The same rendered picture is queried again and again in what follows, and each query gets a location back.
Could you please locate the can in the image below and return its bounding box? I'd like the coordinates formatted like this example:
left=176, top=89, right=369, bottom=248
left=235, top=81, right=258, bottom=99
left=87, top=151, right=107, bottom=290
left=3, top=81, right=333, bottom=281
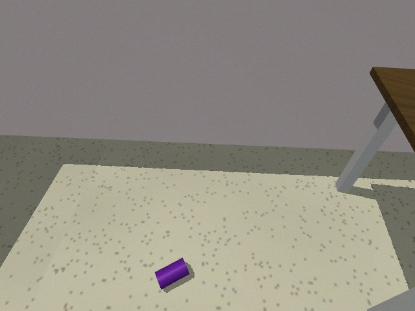
left=155, top=258, right=189, bottom=289

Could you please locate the table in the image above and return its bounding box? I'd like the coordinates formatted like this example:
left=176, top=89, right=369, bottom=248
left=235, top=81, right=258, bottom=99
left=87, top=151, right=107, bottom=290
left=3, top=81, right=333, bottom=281
left=335, top=67, right=415, bottom=311

